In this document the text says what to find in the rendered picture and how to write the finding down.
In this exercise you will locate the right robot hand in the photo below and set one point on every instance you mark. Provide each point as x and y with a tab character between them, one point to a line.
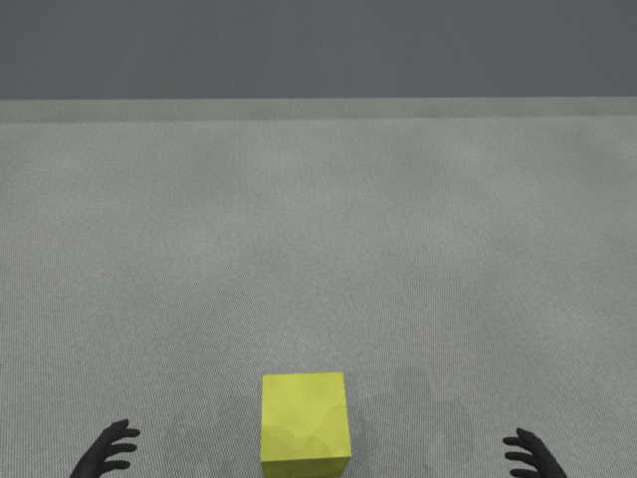
541	459

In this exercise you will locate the carton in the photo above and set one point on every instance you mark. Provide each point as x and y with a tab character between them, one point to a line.
304	432

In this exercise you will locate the left robot hand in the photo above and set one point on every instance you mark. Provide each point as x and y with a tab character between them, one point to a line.
92	464

